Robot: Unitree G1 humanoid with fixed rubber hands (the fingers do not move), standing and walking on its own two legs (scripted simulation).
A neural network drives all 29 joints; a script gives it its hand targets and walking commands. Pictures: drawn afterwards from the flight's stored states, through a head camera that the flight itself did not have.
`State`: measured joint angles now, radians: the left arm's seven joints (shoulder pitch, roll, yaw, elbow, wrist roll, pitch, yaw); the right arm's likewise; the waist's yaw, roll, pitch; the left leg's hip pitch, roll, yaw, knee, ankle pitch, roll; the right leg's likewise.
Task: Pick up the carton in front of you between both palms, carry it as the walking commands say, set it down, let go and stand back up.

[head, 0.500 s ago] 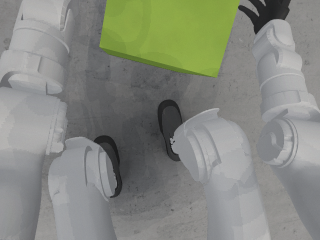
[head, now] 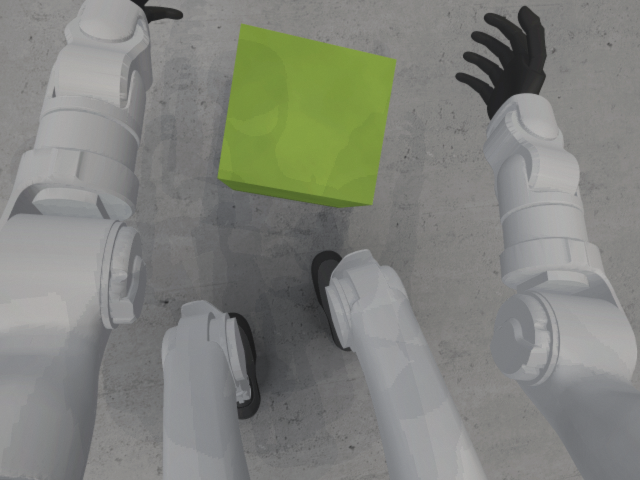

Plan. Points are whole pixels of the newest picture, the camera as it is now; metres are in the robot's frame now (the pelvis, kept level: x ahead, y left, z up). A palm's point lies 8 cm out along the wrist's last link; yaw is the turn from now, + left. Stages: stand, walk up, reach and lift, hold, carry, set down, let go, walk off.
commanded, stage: set down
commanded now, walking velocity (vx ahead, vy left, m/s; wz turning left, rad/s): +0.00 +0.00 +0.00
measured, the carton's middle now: (300, 136) +0.50 -0.11 -0.36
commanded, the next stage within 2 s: let go in 0.42 s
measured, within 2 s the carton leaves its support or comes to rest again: neither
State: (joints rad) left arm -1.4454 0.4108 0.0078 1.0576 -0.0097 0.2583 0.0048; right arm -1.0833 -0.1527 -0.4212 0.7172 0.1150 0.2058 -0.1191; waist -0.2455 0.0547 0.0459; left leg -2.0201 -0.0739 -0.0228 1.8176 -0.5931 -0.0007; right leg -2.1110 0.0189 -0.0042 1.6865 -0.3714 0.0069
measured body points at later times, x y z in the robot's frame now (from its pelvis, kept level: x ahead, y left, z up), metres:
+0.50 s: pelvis +0.04 +0.00 +0.13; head +0.33 -0.01 +0.47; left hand +0.61 +0.06 +0.04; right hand +0.45 -0.31 +0.04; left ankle +0.07 +0.11 -0.45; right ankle +0.14 -0.11 -0.45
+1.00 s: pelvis +0.10 -0.03 +0.25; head +0.26 -0.03 +0.67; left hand +0.44 +0.13 +0.14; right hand +0.34 -0.28 +0.16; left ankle +0.07 +0.11 -0.45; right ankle +0.14 -0.11 -0.45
